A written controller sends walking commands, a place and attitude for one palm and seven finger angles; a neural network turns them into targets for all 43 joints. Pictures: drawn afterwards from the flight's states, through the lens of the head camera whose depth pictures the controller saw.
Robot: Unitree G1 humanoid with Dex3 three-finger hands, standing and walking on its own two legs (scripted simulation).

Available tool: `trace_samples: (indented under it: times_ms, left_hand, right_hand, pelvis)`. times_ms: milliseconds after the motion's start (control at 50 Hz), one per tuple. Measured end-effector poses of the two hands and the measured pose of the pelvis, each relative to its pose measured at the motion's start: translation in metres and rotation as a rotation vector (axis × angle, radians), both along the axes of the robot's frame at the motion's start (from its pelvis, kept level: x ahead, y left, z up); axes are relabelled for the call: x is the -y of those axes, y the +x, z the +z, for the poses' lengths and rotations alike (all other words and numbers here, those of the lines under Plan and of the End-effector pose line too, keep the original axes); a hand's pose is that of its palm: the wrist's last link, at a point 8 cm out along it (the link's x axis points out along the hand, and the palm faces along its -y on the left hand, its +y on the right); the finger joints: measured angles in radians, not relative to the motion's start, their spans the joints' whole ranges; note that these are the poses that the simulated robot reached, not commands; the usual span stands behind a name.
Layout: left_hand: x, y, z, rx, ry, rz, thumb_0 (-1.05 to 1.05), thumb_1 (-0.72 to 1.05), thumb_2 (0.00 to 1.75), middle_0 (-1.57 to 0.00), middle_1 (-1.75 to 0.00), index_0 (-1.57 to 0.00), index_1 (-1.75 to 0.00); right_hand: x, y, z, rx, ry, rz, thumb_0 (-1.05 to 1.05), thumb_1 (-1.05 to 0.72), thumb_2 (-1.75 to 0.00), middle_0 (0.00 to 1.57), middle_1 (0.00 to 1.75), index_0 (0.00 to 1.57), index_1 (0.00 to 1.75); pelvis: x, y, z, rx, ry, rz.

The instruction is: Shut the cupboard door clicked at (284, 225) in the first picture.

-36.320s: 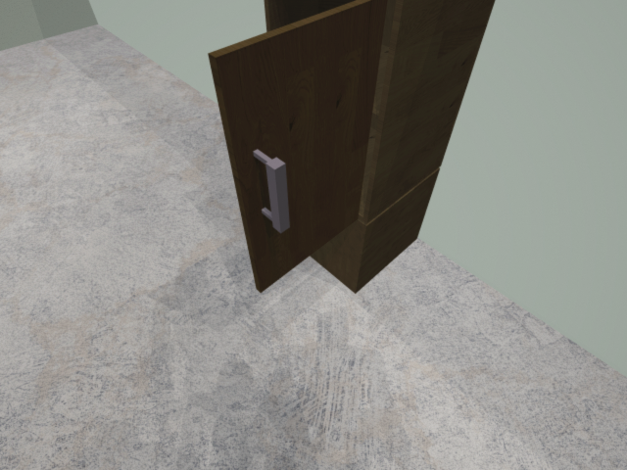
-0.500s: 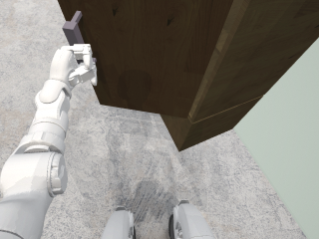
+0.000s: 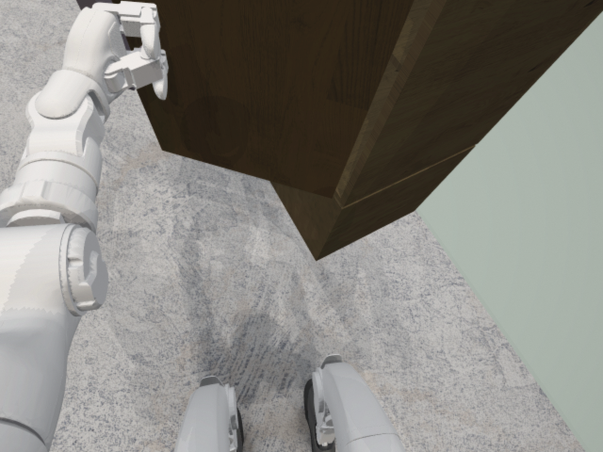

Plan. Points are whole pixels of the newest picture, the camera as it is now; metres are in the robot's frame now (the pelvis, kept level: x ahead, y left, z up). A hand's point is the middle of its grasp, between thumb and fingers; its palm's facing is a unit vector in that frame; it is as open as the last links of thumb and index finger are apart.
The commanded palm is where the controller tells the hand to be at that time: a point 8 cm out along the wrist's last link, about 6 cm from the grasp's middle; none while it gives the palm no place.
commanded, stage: push the door shut along its arc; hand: left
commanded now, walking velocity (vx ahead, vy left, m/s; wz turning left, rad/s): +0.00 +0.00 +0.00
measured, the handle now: (116, 18) +0.64 +0.15 +0.10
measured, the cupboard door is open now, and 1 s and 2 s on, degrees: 46 40 40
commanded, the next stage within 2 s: pull the fist back off the door in 0.44 s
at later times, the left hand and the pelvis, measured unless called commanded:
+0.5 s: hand (188, 34) +0.60 +0.07 +0.11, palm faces -0.40 -0.92 -0.02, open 2.8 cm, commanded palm +0.63 +0.09 +0.10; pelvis +0.00 -0.01 -0.01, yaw -2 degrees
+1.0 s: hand (209, 39) +0.60 +0.05 +0.10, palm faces +0.00 -1.00 -0.03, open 3.1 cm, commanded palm +0.56 +0.09 +0.10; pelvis +0.01 -0.01 +0.01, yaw -2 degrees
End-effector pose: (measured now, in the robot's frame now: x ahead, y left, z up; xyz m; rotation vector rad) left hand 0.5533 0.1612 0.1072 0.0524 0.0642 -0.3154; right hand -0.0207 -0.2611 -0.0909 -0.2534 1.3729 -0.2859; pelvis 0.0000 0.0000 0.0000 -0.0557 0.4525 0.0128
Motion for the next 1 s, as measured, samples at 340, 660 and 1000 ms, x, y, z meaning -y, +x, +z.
trace_samples:
  times_ms: [340,660,1000]
  left_hand:
    - [0.037,0.045,0.002,-0.009,-0.016,-0.064,-0.01,0.86,0.90,-1.29,-1.50,-1.29,-1.49]
    - [0.042,0.052,-0.003,-0.033,-0.132,0.157,0.00,0.75,0.89,-1.30,-1.50,-1.31,-1.50]
    - [0.062,0.028,-0.006,0.010,-0.015,0.315,0.01,0.88,0.90,-1.30,-1.50,-1.29,-1.49]
  right_hand:
    - [-0.010,-0.023,-0.008,-0.058,0.013,-0.095,0.00,-0.90,-0.90,0.20,0.30,0.20,0.30]
    - [-0.007,-0.037,-0.003,-0.104,0.002,-0.027,0.00,-0.90,-0.90,0.20,0.30,0.20,0.30]
    - [-0.029,-0.042,0.004,-0.118,0.148,-0.077,0.00,-0.90,-0.90,0.20,0.30,0.20,0.30]
  pelvis:
    - [0.003,0.008,-0.010,-0.052,0.004,-0.038]
    - [0.005,0.001,-0.018,-0.091,-0.016,-0.015]
    - [0.008,0.010,0.007,-0.038,0.018,-0.035]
